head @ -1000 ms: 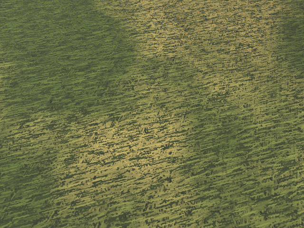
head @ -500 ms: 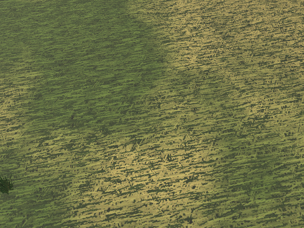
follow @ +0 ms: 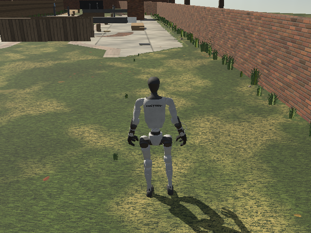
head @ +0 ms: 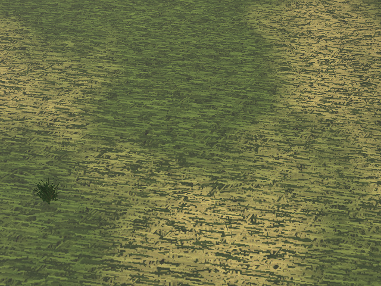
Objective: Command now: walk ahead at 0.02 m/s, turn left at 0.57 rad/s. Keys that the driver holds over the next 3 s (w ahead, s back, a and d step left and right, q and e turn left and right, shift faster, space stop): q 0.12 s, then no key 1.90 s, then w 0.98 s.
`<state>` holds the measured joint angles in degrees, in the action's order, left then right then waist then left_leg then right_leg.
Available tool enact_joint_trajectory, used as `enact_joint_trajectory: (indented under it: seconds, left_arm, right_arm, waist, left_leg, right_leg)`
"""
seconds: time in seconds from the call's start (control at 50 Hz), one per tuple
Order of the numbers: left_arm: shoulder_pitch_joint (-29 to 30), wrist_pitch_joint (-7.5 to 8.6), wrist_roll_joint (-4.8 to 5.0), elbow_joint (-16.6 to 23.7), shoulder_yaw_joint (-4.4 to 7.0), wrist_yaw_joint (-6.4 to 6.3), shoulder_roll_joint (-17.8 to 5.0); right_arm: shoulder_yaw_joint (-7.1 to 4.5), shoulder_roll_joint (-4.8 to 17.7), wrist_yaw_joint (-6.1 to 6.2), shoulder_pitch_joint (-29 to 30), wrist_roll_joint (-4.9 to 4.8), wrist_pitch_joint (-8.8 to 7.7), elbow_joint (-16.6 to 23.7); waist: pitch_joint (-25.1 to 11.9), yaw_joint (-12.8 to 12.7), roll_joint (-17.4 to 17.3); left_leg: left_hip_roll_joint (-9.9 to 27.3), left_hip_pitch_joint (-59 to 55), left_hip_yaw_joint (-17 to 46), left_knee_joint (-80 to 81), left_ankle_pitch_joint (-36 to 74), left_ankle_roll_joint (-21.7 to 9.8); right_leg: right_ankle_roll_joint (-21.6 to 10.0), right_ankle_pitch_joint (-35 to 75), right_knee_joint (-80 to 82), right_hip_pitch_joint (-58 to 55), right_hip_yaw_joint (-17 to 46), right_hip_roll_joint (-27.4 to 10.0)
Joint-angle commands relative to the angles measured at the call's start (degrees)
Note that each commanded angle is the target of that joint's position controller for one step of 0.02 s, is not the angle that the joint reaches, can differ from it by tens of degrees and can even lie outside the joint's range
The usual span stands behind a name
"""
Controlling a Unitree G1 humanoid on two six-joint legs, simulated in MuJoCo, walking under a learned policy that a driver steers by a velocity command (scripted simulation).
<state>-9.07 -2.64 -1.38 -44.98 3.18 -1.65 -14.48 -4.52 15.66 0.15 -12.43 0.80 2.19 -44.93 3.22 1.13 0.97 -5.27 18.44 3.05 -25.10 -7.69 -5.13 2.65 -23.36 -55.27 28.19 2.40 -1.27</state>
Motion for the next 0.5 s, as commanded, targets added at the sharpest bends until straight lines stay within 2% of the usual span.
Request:
enact_joint_trajectory:
  seconds: [0.02,0.06,0.12,0.16,0.18,0.2,0.22,0.24,0.26,0.28,0.3,0.32,0.34,0.4,0.44,0.48,0.5]
  left_arm:
    - [-1.1,0.14,0.19,3.6,0.80,-0.23,-4.1]
    - [-0.4,0.47,0.46,4.4,0.67,-0.30,-4.2]
    - [-1.7,1.18,1.06,4.9,0.54,-0.61,-4.6]
    - [-5.7,1.72,1.41,4.2,0.40,-0.86,-4.4]
    - [-8.4,2.07,1.29,3.5,0.31,-1.07,-4.0]
    - [-9.1,2.46,0.73,3.4,0.66,-1.45,-5.7]
    - [-7.5,2.62,-0.39,4.8,1.20,-1.74,-10.0]
    - [-3.0,2.40,-0.81,6.2,2.04,-1.14,-13.8]
    - [-2.8,2.61,-0.84,6.1,1.40,-0.78,-10.6]
    - [0.2,2.89,-0.09,6.2,0.53,-0.49,-7.7]
    - [2.0,2.99,0.04,6.6,0.26,-0.27,-6.7]
    - [2.1,3.19,0.23,6.6,0.19,-0.41,-6.5]
    - [1.1,3.30,0.28,6.4,0.06,-0.40,-6.1]
    - [-3.4,3.48,0.37,4.4,-0.10,-0.36,-5.9]
    - [-4.6,3.28,0.27,3.3,0.01,-0.17,-6.7]
    - [-5.8,2.70,-0.03,2.1,0.45,0.22,-8.1]
    - [-5.8,2.39,0.11,1.5,0.59,0.36,-8.5]
  right_arm:
    - [-2.26,8.8,-0.11,-1.4,0.40,-0.28,3.4]
    - [-2.51,9.3,-0.36,-1.2,0.62,-0.04,3.8]
    - [-2.76,9.5,-0.78,-0.2,0.77,0.24,4.4]
    - [-2.59,9.0,-0.88,1.5,0.50,0.45,4.6]
    - [-2.40,8.5,-0.72,2.4,-0.01,0.61,4.6]
    - [-1.88,6.9,-0.36,1.7,-0.44,0.52,4.7]
    - [-0.85,2.8,-0.10,-1.8,-0.53,0.32,4.7]
    - [-1.62,5.5,0.36,0.5,0.11,0.13,5.4]
    - [-2.15,7.6,0.29,0.6,1.30,0.06,4.8]
    - [-2.28,7.3,-0.10,-1.3,0.87,0.14,3.4]
    - [-2.16,6.9,-0.32,-3.1,0.59,0.37,2.3]
    - [-2.00,6.5,-0.57,-3.8,0.66,0.60,1.7]
    - [-1.71,6.0,-0.72,-3.9,0.64,0.72,1.3]
    - [-0.41,3.9,-0.61,0.1,-0.02,1.11,1.9]
    - [0.58,2.7,-0.37,1.4,-0.31,1.36,1.7]
    - [0.92,3.1,0.11,1.8,-0.94,1.37,1.1]
    - [1.06,3.1,0.37,0.8,-1.13,1.19,0.4]
  waist:
    - [-6.2,0.5,-8.0]
    - [-6.2,0.9,-8.1]
    - [-6.8,0.6,-8.8]
    - [-7.6,-1.1,-9.1]
    - [-7.5,-2.6,-8.6]
    - [-6.7,-2.7,-5.4]
    - [-7.1,-0.3,6.6]
    - [-2.2,-0.9,12.9]
    - [-1.6,-0.2,6.9]
    - [-1.7,2.1,4.5]
    - [-1.9,2.9,4.6]
    - [-3.0,2.7,6.6]
    - [-3.8,1.9,7.1]
    - [-4.7,-1.1,7.0]
    - [-5.3,-2.3,8.6]
    - [-5.2,-3.1,10.3]
    - [-5.0,-2.4,10.1]
  left_leg:
    - [13.9,-6.3,18.1,9.1,-1.4,-9.2]
    - [13.6,-5.7,20.1,8.8,-3.0,-8.8]
    - [13.3,-5.1,23.2,7.6,0.2,-7.8]
    - [12.6,-4.0,23.5,6.1,2.5,-5.8]
    - [11.1,-1.7,22.8,4.7,0.9,-3.8]
    - [8.2,2.1,20.8,1.9,-5.3,-0.6]
    - [1.9,7.1,13.0,-9.6,-17.0,2.5]
    - [-5.8,12.6,3.5,-19.3,-24.1,3.8]
    - [-2.4,9.0,6.6,-28.4,-22.8,4.0]
    - [-2.3,7.7,6.8,-32.2,-19.5,4.1]
    - [-2.4,7.1,6.1,-34.9,-17.0,4.8]
    - [-2.3,7.7,5.5,-36.4,-15.9,5.3]
    - [-2.2,8.0,4.9,-36.0,-16.1,6.2]
    - [-0.4,7.2,3.6,-26.4,-17.1,7.9]
    - [1.1,2.3,0.9,-17.1,-19.1,7.8]
    - [1.1,-1.9,-2.0,-9.3,-19.2,7.0]
    - [1.2,-4.2,-2.8,-3.6,-15.5,6.4]
  right_leg:
    - [0.1,0.4,4.1,0.5,-0.1,1.1]
    - [-0.3,0.0,7.4,-1.4,0.0,1.9]
    - [-1.5,-1.2,13.3,-6.1,-0.1,3.6]
    - [-2.9,0.7,21.5,-12.2,-1.0,4.4]
    - [-3.7,5.2,29.6,-17.3,-1.7,4.6]
    - [-4.9,6.3,37.1,-21.4,1.9,0.9]
    - [-7.9,0.7,43.9,-24.2,16.6,-13.2]
    - [-14.3,7.2,45.9,-15.4,26.9,-20.8]
    - [-16.4,14.6,43.9,-12.4,23.8,-19.6]
    - [-15.3,19.4,42.1,-12.0,17.8,-15.9]
    - [-13.7,24.3,40.7,-13.1,12.5,-12.4]
    - [-13.2,28.6,39.6,-15.8,9.9,-10.8]
    - [-13.3,33.4,38.3,-18.2,8.0,-9.9]
    - [-13.9,38.2,36.1,-24.7,6.9,-10.0]
    - [-13.8,38.2,34.9,-25.5,6.6,-9.9]
    - [-13.9,40.2,33.6,-25.2,7.4,-9.8]
    - [-13.4,41.4,32.5,-24.9,7.5,-9.5]
